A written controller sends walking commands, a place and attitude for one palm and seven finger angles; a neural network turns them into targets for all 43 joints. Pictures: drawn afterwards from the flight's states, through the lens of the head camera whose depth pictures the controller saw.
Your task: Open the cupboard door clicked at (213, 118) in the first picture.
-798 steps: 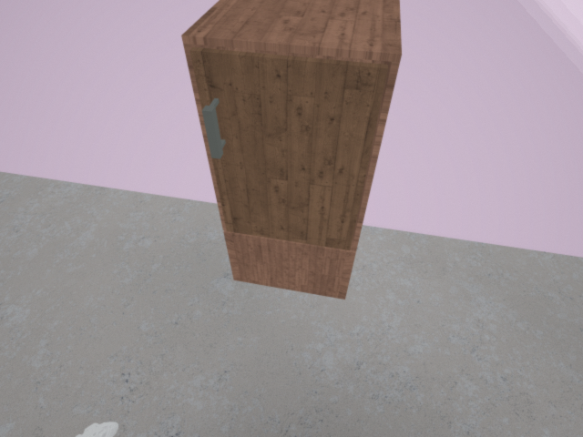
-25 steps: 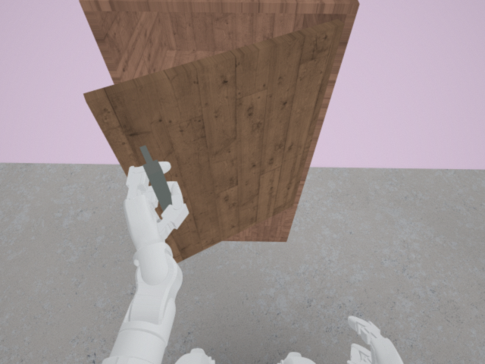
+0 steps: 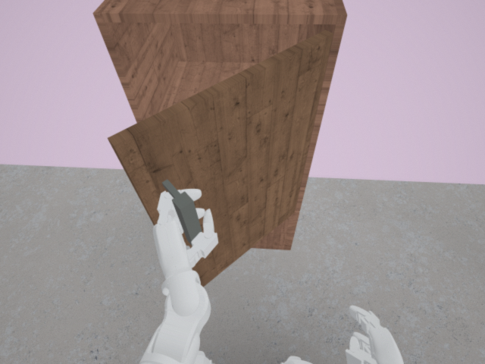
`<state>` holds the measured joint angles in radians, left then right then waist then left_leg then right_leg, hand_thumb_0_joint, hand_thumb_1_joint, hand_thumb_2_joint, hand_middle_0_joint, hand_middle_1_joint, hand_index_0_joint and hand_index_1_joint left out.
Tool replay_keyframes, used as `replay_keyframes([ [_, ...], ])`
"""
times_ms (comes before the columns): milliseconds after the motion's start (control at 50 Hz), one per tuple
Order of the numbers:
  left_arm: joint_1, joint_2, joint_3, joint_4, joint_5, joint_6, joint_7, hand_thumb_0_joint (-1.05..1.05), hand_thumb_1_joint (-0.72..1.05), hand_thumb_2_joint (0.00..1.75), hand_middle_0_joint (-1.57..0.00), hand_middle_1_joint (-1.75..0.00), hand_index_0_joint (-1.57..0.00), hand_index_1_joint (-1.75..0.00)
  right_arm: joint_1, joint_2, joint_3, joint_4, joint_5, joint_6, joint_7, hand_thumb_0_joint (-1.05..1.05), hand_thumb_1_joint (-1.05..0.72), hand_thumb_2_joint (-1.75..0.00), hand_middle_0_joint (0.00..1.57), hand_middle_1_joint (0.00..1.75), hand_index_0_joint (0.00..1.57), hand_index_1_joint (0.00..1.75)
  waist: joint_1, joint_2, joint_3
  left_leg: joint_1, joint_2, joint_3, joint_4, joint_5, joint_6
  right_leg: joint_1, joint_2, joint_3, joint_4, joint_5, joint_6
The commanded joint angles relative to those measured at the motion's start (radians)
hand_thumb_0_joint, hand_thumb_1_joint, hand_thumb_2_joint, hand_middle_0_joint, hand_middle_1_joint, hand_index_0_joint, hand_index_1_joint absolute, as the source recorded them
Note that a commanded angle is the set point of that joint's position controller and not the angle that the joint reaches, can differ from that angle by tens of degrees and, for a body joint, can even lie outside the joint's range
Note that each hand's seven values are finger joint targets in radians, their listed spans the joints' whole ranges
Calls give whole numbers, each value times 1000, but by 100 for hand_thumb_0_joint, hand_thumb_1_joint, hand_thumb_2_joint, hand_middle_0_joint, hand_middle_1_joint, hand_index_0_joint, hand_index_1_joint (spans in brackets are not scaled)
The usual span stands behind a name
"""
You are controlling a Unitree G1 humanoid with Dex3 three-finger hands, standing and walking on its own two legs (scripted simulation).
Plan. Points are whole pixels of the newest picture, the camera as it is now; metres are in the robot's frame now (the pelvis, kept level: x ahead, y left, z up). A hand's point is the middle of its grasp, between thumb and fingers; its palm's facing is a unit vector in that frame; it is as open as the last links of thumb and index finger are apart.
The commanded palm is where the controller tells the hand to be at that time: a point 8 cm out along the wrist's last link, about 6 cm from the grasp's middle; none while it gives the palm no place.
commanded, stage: open thumb and fingers to let go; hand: left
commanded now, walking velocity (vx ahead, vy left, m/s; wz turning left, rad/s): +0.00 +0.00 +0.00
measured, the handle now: (182, 214) +0.35 +0.12 +0.05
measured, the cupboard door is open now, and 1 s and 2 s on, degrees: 45 46 47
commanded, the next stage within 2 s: slide the hand sideways off the handle in 0.64 s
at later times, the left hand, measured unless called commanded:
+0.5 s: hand (204, 233) +0.31 +0.08 +0.05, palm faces +0.32 -0.95 -0.01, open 14.3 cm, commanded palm +0.27 +0.12 +0.05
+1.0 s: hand (198, 254) +0.28 +0.08 +0.05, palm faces -0.18 -0.98 -0.01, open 16.2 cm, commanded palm +0.26 +0.12 +0.05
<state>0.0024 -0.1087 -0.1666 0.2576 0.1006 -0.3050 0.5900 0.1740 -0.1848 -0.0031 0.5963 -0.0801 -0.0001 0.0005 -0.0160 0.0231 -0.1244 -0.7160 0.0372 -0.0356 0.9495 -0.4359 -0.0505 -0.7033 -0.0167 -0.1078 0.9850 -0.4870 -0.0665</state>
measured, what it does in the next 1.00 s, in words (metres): stands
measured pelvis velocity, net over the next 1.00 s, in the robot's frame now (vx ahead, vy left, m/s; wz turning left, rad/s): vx -0.02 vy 0.04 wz -0.01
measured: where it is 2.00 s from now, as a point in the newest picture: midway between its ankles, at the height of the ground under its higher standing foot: outside the picture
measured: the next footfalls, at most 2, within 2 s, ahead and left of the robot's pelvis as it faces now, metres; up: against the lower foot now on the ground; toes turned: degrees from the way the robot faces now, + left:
none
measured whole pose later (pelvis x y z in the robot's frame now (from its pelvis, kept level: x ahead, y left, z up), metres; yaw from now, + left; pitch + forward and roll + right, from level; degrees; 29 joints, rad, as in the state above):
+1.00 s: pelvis -0.02 +0.04 +0.00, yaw -1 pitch +10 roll -1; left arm 0.00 0.05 -0.23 0.21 -0.07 -0.32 0.07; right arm 0.24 -0.22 0.02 0.53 0.00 -0.03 -0.01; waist -0.01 0.06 -0.09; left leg -0.74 0.01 -0.01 1.01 -0.45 0.00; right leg -0.71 -0.04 -0.08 1.00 -0.46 -0.01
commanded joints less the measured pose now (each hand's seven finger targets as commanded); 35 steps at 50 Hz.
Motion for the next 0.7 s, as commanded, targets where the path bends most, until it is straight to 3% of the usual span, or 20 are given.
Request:
replay_keyframes([
  [0,-176,-29,-2,-226,7,-73,-15,0,20,60,-35,-127,-35,-127,-47,-69,-32,-145,-2,-46,-4,0,-90,-90,20,30,20,30,3,-114,-287,63,-59,38,-55,170,54,238,-41,157,-218,379,71],
  [80,-183,-12,10,-224,0,-79,-29,0,-8,48,-33,-124,-33,-124,-40,-74,-36,-144,2,-43,-6,0,-90,-90,20,30,20,30,-4,-148,-273,56,-57,34,-54,172,55,239,-43,158,-218,402,77],
  [140,-195,-20,-1,-214,-1,-81,-31,0,-29,39,-32,-122,-32,-122,-47,-77,-34,-145,3,-44,-6,0,-90,-90,20,30,20,30,-11,-149,-240,49,-56,34,-56,151,57,212,-41,158,-227,346,74],
  [200,-177,-13,11,-212,-3,-91,-31,0,-50,30,-30,-120,-30,-120,-43,-77,-36,-145,3,-45,-5,0,-90,-90,20,30,20,30,-2,-142,-240,51,-56,33,-56,148,56,208,-39,156,-227,326,70],
  [240,-169,-12,12,-220,-3,-92,-29,0,-50,30,-30,-120,-30,-120,-41,-78,-38,-148,3,-45,-5,0,-90,-90,20,30,20,30,4,-148,-263,57,-56,34,-58,165,57,217,-35,147,-215,346,68],
  [340,-219,-47,-26,-217,20,-86,-11,0,-50,30,-26,-95,-26,-95,-41,-79,-36,-149,2,-48,0,0,-90,-90,20,30,20,30,-9,-103,-233,84,-51,37,-62,161,61,145,-12,100,-194,271,50],
  [440,-202,-40,-13,-207,23,-72,5,0,-50,30,-22,-70,-22,-70,-47,-78,-35,-157,2,-47,-2,0,-90,-90,20,30,20,30,5,-99,-257,83,-51,38,-66,166,59,156,-5,93,-185,264,44],
  [600,-304,-96,-52,-182,29,-39,34,0,-50,30,-15,-30,-15,-30,-55,-78,-28,-153,0,-48,1,0,-90,-90,20,30,20,30,-14,-85,-239,95,-48,27,-70,149,58,105,9,59,-170,208,37],
  [680,-295,-111,-64,-183,25,-29,36,0,-50,30,-15,-30,-15,-30,-62,-77,-26,-154,1,-46,2,0,-90,-90,20,30,20,30,-9,-94,-252,97,-48,26,-71,152,57,106,11,55,-166,207,36],
])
